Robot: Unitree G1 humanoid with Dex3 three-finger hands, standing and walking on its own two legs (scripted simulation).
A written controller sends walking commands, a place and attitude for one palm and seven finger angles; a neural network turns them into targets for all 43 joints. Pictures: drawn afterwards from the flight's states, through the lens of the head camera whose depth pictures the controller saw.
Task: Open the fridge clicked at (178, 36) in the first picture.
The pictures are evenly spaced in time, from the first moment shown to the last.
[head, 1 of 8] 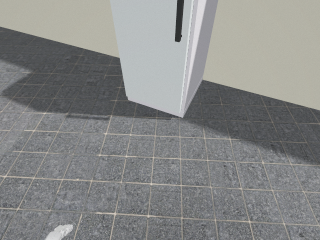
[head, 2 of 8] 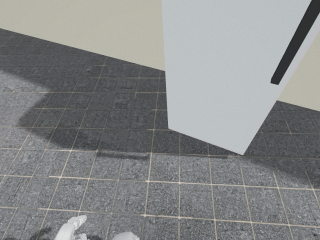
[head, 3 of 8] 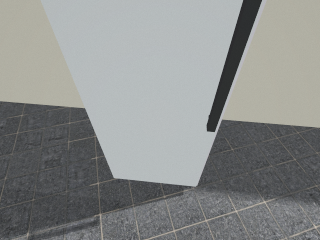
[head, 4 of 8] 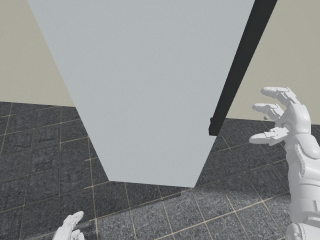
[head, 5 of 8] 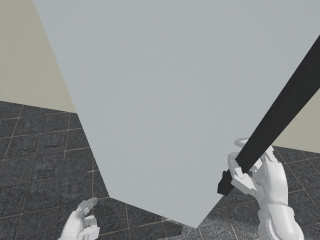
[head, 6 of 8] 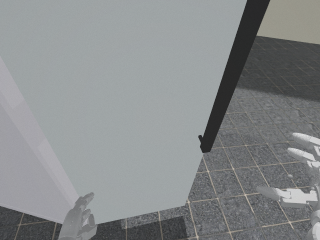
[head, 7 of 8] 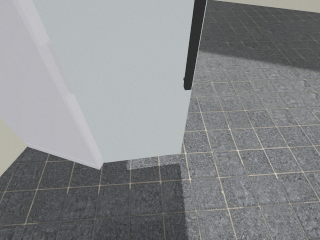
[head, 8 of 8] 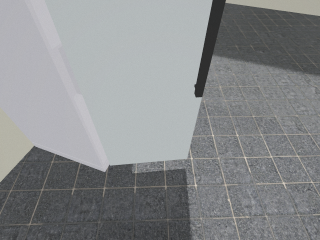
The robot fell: no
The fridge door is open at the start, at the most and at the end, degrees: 0 66 64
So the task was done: yes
